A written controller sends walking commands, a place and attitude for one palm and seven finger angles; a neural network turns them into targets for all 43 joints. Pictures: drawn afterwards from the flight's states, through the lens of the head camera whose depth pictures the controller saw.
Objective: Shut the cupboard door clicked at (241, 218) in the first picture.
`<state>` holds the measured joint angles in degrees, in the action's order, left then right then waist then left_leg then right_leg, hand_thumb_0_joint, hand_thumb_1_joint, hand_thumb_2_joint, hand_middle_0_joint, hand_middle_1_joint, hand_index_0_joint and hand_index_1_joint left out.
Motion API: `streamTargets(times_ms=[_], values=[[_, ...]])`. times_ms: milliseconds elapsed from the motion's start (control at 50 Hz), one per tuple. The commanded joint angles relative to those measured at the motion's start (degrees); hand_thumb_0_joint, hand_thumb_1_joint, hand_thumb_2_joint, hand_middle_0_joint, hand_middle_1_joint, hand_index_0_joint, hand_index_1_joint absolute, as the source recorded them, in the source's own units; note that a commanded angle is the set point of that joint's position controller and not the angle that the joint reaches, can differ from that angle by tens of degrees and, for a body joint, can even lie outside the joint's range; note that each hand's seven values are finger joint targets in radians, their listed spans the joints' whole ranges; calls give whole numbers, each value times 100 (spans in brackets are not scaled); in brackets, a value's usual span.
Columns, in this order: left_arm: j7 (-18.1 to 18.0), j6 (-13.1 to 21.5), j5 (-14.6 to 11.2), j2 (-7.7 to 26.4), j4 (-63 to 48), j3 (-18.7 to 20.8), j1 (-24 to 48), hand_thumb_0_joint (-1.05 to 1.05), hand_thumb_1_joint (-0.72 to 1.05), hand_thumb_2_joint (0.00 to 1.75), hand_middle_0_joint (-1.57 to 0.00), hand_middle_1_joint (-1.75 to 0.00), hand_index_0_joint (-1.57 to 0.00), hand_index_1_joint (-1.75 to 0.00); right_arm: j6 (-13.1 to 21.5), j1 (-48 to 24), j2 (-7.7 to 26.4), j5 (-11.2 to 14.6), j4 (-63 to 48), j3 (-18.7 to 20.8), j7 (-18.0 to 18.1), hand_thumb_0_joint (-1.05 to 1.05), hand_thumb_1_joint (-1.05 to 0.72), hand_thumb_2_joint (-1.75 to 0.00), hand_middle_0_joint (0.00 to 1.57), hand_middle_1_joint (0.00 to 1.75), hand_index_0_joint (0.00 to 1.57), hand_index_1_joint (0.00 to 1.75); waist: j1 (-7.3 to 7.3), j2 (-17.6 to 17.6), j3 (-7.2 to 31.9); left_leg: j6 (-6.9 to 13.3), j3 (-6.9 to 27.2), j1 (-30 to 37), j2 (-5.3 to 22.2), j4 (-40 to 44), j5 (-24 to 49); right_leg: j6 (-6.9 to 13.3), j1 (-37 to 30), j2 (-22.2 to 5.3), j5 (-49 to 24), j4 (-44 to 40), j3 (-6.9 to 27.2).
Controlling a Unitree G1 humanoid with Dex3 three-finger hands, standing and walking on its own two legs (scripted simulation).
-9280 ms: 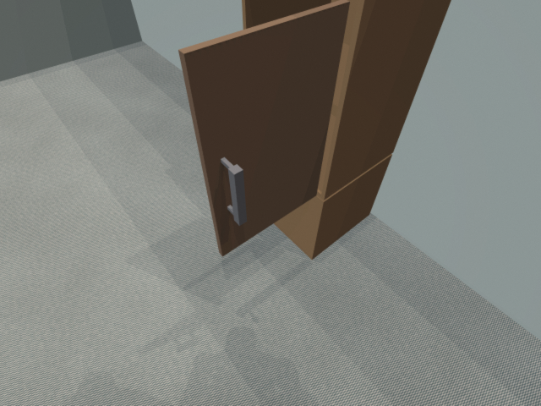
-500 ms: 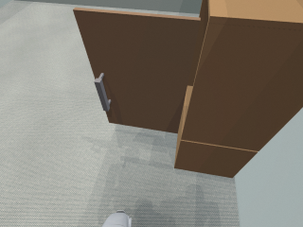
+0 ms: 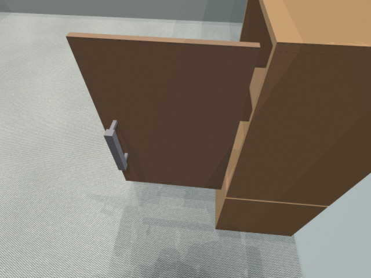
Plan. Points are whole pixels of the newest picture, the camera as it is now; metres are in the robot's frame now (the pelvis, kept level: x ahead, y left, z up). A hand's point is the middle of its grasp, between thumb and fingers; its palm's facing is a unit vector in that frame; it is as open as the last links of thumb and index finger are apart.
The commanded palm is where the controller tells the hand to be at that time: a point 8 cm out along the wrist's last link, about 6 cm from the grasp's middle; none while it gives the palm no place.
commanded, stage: come to a stop and stand still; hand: left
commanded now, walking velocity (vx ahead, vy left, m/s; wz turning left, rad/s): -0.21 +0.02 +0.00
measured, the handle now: (118, 146) +0.47 +0.23 -0.07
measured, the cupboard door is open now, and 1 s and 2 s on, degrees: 89 89 89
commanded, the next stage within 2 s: look again from close up in 0.80 s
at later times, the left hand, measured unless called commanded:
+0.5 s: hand out of the picture +0.04 +0.20 -0.17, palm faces +0.00 -0.97 -0.26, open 7.4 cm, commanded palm none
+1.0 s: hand out of the picture -0.02 +0.17 -0.16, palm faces -0.02 -0.97 -0.22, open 7.4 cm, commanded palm none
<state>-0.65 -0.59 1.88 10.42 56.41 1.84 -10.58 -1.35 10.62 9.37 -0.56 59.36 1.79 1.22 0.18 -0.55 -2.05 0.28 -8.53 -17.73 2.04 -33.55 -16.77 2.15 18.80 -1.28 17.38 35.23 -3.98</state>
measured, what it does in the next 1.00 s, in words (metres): steps on the spot: right foot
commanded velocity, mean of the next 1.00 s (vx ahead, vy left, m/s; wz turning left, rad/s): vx -0.03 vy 0.00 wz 0.00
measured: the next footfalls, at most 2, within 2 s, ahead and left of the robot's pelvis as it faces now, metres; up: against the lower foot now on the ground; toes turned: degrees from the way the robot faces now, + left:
right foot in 0.46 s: -0.03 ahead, -0.12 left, +0.00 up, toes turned -1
right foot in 1.98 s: +0.05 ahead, -0.09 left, +0.00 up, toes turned -3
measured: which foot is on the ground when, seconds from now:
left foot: down 0.00-1.00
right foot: down 0.00-0.20, up 0.22-0.44, down 0.46-1.00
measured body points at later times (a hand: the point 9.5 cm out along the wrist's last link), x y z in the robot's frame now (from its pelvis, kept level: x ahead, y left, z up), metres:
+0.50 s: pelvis -0.02 +0.00 +0.00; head +0.03 +0.01 +0.45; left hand +0.04 +0.25 -0.15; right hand +0.01 -0.23 -0.15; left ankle -0.02 +0.12 -0.73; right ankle -0.07 -0.12 -0.73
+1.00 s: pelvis -0.03 -0.02 +0.01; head -0.02 -0.02 +0.46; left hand -0.02 +0.22 -0.14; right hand -0.01 -0.25 -0.15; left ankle -0.02 +0.12 -0.73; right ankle -0.07 -0.12 -0.73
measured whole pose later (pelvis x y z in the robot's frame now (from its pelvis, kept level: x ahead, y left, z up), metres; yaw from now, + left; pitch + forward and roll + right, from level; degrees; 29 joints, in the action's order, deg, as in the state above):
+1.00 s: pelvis -0.03 -0.02 +0.01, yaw +0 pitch +0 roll +1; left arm -1.1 0.8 1.0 11.0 60.8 -1.5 -16.6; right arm 0.2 14.8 11.0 -0.6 61.7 -0.6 0.2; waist 0.0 0.1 -1.3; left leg -1.2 -3.7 -13.1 2.3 -26.4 -12.7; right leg 1.0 9.9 0.0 18.1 28.4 -0.2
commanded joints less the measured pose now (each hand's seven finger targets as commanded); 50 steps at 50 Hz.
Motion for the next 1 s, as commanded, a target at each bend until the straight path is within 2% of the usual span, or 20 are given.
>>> streamTargets(times_ms=[0, 80, 120, 140, 160, 180, 200, 220, 260, 360, 400, 420, 440, 460, 500, 540, 600, 680, 800, 980], values=[[-144, 49, -49, 913, -159, 207, -411, 0, 90, 90, -20, -30, -20, -30, -47, 416, 418, 31, -254, 163, 60, 0, -90, -90, 20, 30, 20, 30, -28, -1053, 584, -174, 546, -215, -106, -1224, -1246, 1050, -957, -1696, -4809, -1162, 1452], [-192, 20, -59, 1006, -183, 290, -211, 0, 90, 90, -20, -30, -20, -30, -70, 440, 375, 55, -227, 138, 81, 0, -90, -90, 20, 30, 20, 30, -48, -783, 639, -273, 650, -355, -133, -367, -961, 930, -1720, -1515, -5506, -668, 1159], [-196, -4, -123, 944, -166, 282, -119, 0, 90, 90, -20, -30, -20, -30, -17, 663, 384, 33, -99, 127, 75, 0, -90, -90, 20, 30, 20, 30, 33, -619, 759, -238, 622, 315, -21, 870, 503, 577, -1560, -1251, -4689, -343, 945], [-178, -22, -164, 815, -218, 267, -156, 0, 90, 90, -20, -30, -20, -30, 29, 697, 600, -7, -92, 149, 82, 0, -90, -90, 20, 30, 20, 30, -9, 27, 873, -37, 1021, 949, 498, 1100, 2271, 236, -1020, -905, -3627, -121, 676], [-157, -47, -171, 622, -326, 210, -183, 0, 90, 90, -20, -30, -20, -30, 38, 633, 903, -53, -191, 191, 98, 0, -90, -90, 20, 30, 20, 30, -58, 857, 806, 392, 1720, 1077, 1254, 1014, 4032, -121, -539, -377, -1978, 81, 283], [-174, -97, -139, 545, -379, 178, -29, 0, 90, 90, -20, -30, -20, -30, 32, 601, 1012, -62, -210, 220, 119, 0, -90, -90, 20, 30, 20, 30, 13, 1285, 538, 818, 1921, 951, 1640, 1212, 4672, -226, -246, 2, 407, 687, 124], [-176, -167, -139, 535, -413, 175, 196, 0, 90, 90, -20, -30, -20, -30, 56, 641, 962, -99, -184, 182, 177, 0, -90, -90, 20, 30, 20, 30, 79, 1510, 281, 1090, 2142, 756, 1723, 1313, 4926, -221, 26, 129, 1464, 1380, 401], [-163, -206, -146, 567, -415, 192, 268, 0, 90, 90, -20, -30, -20, -30, 66, 617, 939, -116, -220, 159, 223, 0, -90, -90, 20, 30, 20, 30, 87, 1310, 149, 1202, 2136, 611, 1768, 1296, 4935, -202, 196, 94, 1611, 1821, 669], [-128, -196, -151, 454, -349, 201, 184, 0, 90, 90, -20, -30, -20, -30, 76, 432, 934, -136, -282, 140, 231, 0, -90, -90, 20, 30, 20, 30, -30, 995, 170, 1097, 1811, 898, 1480, 1151, 4699, -215, 312, 88, 1335, 1768, 629], [-91, -111, -156, 377, -252, 119, 54, 0, 90, 90, -20, -30, -20, -30, 107, 655, 1020, -68, -138, 195, 178, 0, -90, -90, 20, 30, 20, 30, 59, 975, 678, 822, 1548, 1485, 1178, 1089, 4138, -237, -380, 105, 504, 34, 216], [-103, -45, -142, 445, -107, 112, -254, 0, 90, 90, -20, -30, -20, -30, 111, 583, 939, -16, -106, 199, 152, 0, -90, -90, 20, 30, 20, 30, -72, 688, 663, 578, 1450, 1188, 971, 865, 3354, -206, -1047, 65, -499, -1092, 210], [-323, 167, -98, 610, 0, 54, -986, 0, 90, 90, -20, -30, -20, -30, 225, -51, 1106, 130, -586, 258, 84, 0, -90, -90, 20, 30, 20, 30, -374, 371, 804, 180, 1001, 1398, 835, -485, 3427, -252, -635, -496, -1945, -1772, 867], [-311, 217, -81, 970, -276, 60, -411, 0, 90, 90, -20, -30, -20, -30, 192, 327, 577, 65, -806, 144, -40, 0, -90, -90, 20, 30, 20, 30, 137, -459, 463, -31, 753, 159, 168, -254, 344, 141, -810, -1088, -2132, -1548, 1515], [-263, 242, -65, 1051, -371, -26, -235, 0, 90, 90, -20, -30, -20, -30, 138, 434, 475, 13, -753, 101, -88, 0, -90, -90, 20, 30, 20, 30, 188, -257, 474, -100, 666, 307, 5, -76, -361, 361, -538, -1152, -1395, -1392, 1415], [-261, 308, -81, 913, -393, -4, -162, 0, 90, 90, -20, -30, -20, -30, 176, 629, 507, -21, -664, 63, -107, 0, -90, -90, 20, 30, 20, 30, 282, -214, 818, 26, 709, 518, 140, 221, 1252, 220, -1047, -597, -2928, -582, 838], [-262, 268, -128, 782, -331, -41, -453, 0, 90, 90, -20, -30, -20, -30, 224, 557, 737, -8, -673, 61, -44, 0, -90, -90, 20, 30, 20, 30, 127, -69, 805, 142, 875, 863, 385, 233, 2172, 61, -872, -455, -2515, -488, 701], [-212, 204, -110, 759, -263, -81, -442, 0, 90, 90, -20, -30, -20, -30, 216, 331, 746, -24, -652, 7, -31, 0, -90, -90, 20, 30, 20, 30, 59, 264, -10, 185, 994, 535, 393, 697, 1302, 38, -405, -317, -1008, -884, 805], [-167, 180, -106, 818, -185, -129, -450, 0, 90, 90, -20, -30, -20, -30, 169, 326, 734, -38, -556, -38, -79, 0, -90, -90, 20, 30, 20, 30, 91, -244, -458, 101, 933, 426, 215, 953, -70, 51, 87, -380, 610, -1440, 1044], [-140, 230, -105, 853, -68, -143, -597, 0, 90, 90, -20, -30, -20, -30, 221, 430, 698, -34, -302, -83, -80, 0, -90, -90, 20, 30, 20, 30, 55, -279, -289, 84, 841, 651, 227, 1048, 210, 46, 31, -401, 509, -1637, 1104], [-129, 268, -125, 889, 259, -133, -728, 0, 90, 90, -20, -30, -20, -30, 319, 454, 783, -7, 64, -138, -17, 0, -90, -90, 20, 30, 20, 30, -30, -24, 71, 79, 857, 767, 358, 1068, 1009, 27, -599, -440, -969, -1390, 966]])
